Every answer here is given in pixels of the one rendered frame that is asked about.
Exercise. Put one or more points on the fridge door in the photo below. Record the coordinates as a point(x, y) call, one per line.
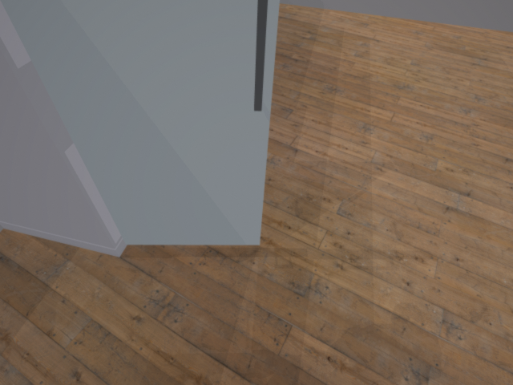
point(158, 98)

